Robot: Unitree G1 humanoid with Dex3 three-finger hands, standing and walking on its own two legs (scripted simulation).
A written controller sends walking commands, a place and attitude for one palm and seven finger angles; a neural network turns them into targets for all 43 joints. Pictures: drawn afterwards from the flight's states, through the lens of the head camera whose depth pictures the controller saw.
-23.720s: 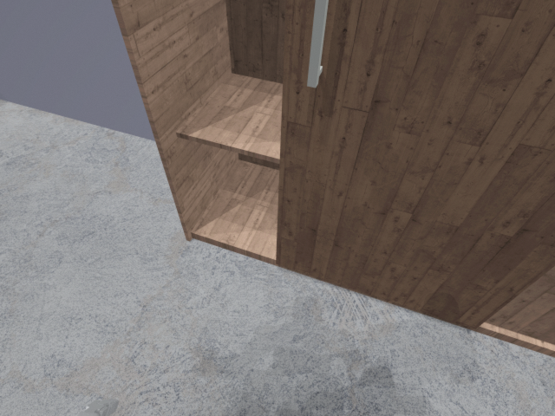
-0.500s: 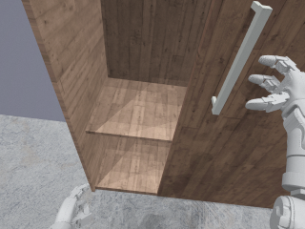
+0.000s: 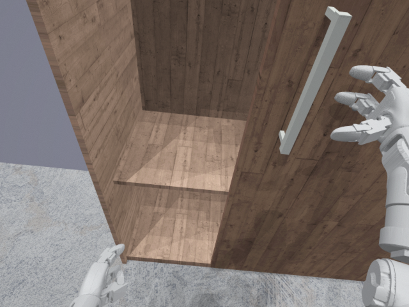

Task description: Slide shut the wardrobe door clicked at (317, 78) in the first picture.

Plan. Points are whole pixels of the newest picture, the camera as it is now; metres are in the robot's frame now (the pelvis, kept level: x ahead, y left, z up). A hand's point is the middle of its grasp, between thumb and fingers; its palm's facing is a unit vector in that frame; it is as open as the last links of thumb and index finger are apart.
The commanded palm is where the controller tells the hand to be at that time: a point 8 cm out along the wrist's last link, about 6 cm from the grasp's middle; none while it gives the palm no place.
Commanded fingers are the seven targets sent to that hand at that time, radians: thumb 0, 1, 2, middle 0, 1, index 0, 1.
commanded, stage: move the hooked fingers beside the handle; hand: right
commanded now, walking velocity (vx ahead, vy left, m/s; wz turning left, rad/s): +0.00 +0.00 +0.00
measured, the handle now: (304, 91) +0.45 -0.15 +0.25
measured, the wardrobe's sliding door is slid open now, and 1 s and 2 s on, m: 0.40 0.40 0.40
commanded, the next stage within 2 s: feel for the door with the fingertips in 1.86 s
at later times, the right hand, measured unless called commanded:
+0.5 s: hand (342, 117) +0.38 -0.20 +0.24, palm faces +0.06 +1.00 -0.02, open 14.0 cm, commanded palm +0.35 -0.25 +0.24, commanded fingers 0.00 0.50 -0.30 0.30 1.20 0.30 1.20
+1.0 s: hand (346, 110) +0.37 -0.19 +0.26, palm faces +0.07 +1.00 -0.01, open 14.0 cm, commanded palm +0.35 -0.25 +0.24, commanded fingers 0.00 0.50 -0.30 0.30 1.20 0.30 1.20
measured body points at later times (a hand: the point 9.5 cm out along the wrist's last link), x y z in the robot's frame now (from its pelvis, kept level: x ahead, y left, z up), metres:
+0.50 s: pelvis -0.01 +0.00 +0.00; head -0.03 +0.03 +0.45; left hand +0.18 +0.22 -0.09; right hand +0.37 -0.25 +0.25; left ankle +0.01 +0.10 -0.74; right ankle -0.03 -0.10 -0.74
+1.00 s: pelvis -0.01 +0.01 +0.00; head -0.03 +0.03 +0.45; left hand +0.18 +0.23 -0.08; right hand +0.36 -0.25 +0.27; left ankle +0.01 +0.10 -0.75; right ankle -0.03 -0.10 -0.74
